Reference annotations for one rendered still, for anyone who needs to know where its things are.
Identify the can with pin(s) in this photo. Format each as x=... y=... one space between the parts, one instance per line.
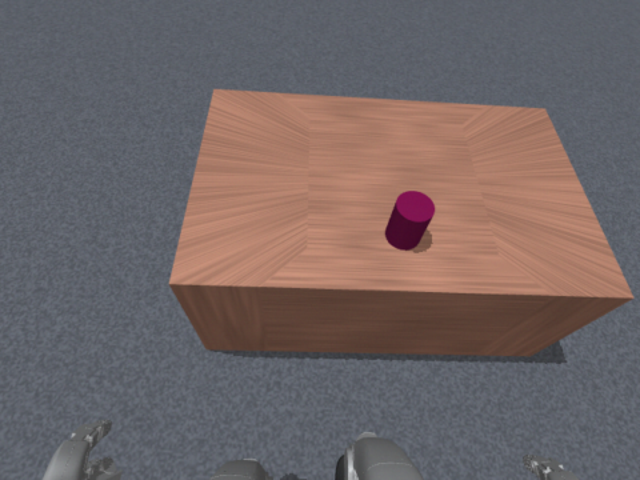
x=410 y=217

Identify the right robot hand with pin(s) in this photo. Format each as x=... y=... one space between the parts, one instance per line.
x=547 y=469

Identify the left robot hand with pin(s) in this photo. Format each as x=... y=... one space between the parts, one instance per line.
x=70 y=461

